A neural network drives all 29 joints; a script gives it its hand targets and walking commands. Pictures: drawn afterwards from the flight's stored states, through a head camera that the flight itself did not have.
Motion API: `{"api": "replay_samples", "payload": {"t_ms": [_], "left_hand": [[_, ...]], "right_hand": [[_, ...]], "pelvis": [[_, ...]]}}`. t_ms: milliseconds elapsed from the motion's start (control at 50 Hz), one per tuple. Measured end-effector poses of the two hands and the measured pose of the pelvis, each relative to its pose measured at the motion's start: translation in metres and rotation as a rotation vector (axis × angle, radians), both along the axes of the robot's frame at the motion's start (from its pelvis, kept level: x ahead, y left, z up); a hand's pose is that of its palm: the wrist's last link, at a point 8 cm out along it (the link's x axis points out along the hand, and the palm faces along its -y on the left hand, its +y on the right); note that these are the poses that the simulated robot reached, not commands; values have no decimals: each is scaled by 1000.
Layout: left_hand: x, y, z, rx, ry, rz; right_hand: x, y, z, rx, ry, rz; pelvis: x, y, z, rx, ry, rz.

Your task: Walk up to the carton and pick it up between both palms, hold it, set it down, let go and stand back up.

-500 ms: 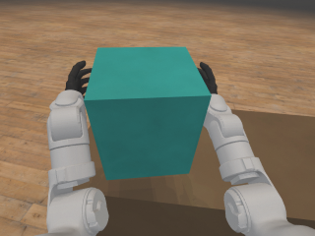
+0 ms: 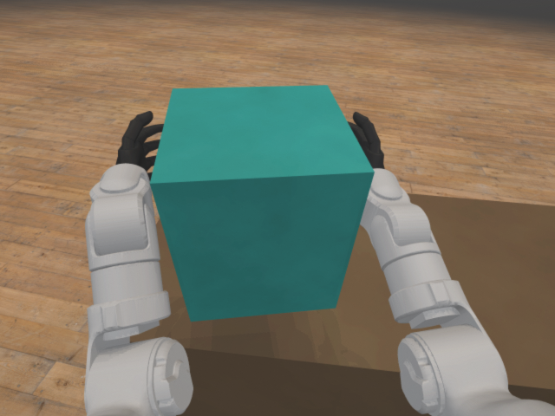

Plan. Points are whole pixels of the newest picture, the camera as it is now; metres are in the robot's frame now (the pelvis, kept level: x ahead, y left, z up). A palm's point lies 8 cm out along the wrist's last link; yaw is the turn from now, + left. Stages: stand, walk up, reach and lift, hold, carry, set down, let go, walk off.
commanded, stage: hold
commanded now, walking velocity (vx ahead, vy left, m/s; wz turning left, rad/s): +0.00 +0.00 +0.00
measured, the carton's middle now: (258, 204) +0.36 +0.00 +0.19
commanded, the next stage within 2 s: none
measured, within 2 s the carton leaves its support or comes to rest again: neither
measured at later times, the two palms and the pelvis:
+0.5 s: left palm (129, 169) +0.37 +0.16 +0.25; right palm (362, 169) +0.36 -0.15 +0.23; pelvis +0.00 +0.00 +0.00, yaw +0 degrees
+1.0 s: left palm (131, 169) +0.36 +0.16 +0.25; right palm (364, 169) +0.36 -0.15 +0.24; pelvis +0.00 +0.00 +0.00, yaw +1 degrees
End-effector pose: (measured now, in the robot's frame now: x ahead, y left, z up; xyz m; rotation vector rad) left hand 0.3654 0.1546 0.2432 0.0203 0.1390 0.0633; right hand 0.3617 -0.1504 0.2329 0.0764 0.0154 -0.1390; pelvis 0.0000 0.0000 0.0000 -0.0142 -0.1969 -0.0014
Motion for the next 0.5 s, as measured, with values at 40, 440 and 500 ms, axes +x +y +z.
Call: {"api": "replay_samples", "payload": {"t_ms": [40, 440, 500], "left_hand": [[0, 0, 0, 0, 1, 1], [-1, 4, 5, -5, 3, 7], [0, 5, 4, -4, 2, 8]], "right_hand": [[0, 0, -1, 0, 2, 1], [1, 4, 1, 2, 7, 4], [2, 5, 1, 2, 5, 5]], "pelvis": [[-1, -1, 0, 0, 1, 2], [-3, 0, 1, 4, 11, 5], [-2, 0, 1, 3, 11, 9]]}}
